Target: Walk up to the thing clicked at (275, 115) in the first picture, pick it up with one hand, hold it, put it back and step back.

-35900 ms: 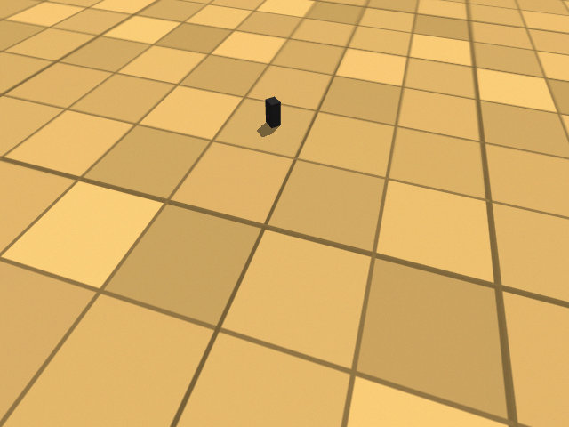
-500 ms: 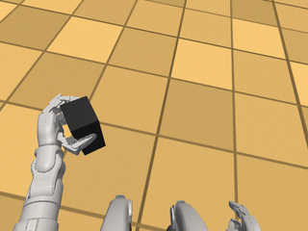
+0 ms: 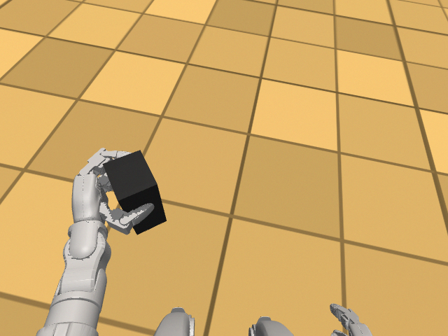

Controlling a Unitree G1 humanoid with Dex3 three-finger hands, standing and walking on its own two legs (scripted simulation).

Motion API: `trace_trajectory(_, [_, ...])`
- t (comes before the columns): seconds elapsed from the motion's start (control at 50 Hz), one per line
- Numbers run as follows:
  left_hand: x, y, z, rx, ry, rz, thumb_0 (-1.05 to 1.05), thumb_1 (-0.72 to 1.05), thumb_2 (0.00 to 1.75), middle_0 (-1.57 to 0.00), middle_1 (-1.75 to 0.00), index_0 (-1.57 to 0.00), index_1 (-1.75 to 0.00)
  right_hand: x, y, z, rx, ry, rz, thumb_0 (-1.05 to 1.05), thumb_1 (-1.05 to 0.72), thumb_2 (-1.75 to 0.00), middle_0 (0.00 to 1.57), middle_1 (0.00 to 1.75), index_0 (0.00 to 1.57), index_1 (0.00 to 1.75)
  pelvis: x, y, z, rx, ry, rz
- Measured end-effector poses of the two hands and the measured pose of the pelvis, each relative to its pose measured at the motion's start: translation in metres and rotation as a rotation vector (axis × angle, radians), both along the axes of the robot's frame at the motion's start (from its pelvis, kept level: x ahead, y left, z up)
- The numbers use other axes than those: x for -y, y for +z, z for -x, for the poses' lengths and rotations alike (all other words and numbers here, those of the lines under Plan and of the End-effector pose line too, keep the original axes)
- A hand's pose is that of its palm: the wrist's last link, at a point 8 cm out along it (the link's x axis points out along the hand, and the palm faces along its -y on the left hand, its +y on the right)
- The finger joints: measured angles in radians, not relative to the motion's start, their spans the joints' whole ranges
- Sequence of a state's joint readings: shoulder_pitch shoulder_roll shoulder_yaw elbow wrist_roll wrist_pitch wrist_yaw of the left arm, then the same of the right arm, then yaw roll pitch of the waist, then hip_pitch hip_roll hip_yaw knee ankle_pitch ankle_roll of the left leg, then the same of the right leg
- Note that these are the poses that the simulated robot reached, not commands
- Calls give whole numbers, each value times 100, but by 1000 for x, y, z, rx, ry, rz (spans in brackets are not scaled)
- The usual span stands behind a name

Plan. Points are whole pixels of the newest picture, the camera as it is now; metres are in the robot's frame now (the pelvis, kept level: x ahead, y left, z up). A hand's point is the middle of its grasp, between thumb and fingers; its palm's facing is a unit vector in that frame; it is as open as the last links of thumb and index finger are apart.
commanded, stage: lift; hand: left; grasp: from the side
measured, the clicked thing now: (138, 195) +0.37 +0.17 +0.00
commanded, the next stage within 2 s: hold in 0.42 s
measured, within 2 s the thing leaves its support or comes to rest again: neither
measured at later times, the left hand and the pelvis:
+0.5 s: hand (134, 185) +0.36 +0.16 +0.06, palm faces +0.17 -0.99 -0.02, open 11.1 cm; pelvis +0.01 -0.01 +0.02, yaw +0 degrees
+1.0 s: hand (132, 179) +0.36 +0.16 +0.07, palm faces +0.16 -0.99 -0.02, open 11.2 cm; pelvis +0.01 -0.01 +0.03, yaw +0 degrees
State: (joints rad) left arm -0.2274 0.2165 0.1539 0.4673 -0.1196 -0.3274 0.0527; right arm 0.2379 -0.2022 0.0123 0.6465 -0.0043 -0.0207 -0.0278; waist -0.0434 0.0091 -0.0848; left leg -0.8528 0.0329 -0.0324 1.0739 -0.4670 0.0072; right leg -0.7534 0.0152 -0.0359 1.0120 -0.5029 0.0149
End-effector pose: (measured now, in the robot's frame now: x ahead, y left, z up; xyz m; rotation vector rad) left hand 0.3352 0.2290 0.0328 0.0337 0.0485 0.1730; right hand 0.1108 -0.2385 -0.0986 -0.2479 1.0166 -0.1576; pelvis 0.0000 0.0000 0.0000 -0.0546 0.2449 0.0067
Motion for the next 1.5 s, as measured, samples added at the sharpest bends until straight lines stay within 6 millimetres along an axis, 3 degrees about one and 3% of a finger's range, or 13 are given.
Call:
trace_trajectory(0.6, [22, 26, 7, 17, -9, 16, -2, -61, 120, -64, -103, -68, -103, 15, 18, -5, 11, -9, -22, 1, -91, -90, 20, 30, 20, 30, 12, 20, -6, 65, -1, -20])
trace_trajectory(1.02, [19, 44, 4, 33, -7, 14, -2, -61, 115, -65, -101, -70, -101, 9, 28, -10, 38, -13, -31, 1, -92, -90, 20, 30, 20, 30, 8, 29, -8, 101, -1, -21])
trace_trajectory(1.5, [15, 46, 13, 30, -5, 13, -2, -61, 119, -64, -103, -69, -103, 6, 34, -10, 62, -3, -29, 1, -92, -90, 20, 30, 20, 30, 6, 33, -3, 121, -2, -23])
